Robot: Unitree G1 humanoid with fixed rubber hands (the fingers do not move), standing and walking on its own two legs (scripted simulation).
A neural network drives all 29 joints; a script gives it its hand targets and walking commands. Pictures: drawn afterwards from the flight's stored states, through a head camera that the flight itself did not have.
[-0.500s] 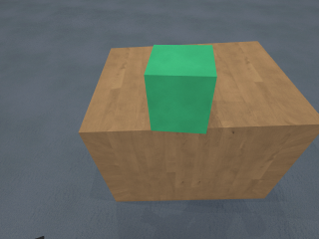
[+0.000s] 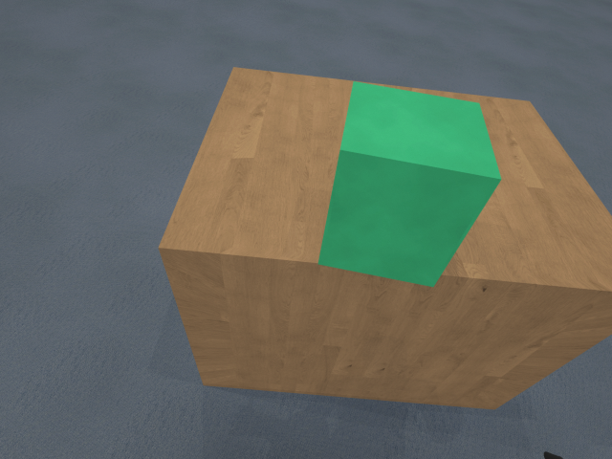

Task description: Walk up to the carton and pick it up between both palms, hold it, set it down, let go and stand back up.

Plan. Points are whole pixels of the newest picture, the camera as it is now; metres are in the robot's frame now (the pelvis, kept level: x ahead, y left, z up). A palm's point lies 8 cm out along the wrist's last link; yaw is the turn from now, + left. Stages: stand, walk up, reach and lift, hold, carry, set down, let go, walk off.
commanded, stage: walk up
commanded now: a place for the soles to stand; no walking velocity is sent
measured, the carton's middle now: (394, 187) +0.55 -0.13 +0.06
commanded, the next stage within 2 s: none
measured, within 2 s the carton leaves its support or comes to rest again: neither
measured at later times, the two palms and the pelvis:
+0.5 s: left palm out of the picture +0.09 +0.30 -0.08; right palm out of the picture +0.17 -0.34 -0.08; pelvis +0.02 -0.03 +0.00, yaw +2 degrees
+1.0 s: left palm out of the picture +0.11 +0.30 -0.07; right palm out of the picture +0.14 -0.36 -0.07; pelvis +0.03 -0.04 +0.00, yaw +2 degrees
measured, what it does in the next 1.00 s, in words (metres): steps on the spot: right foot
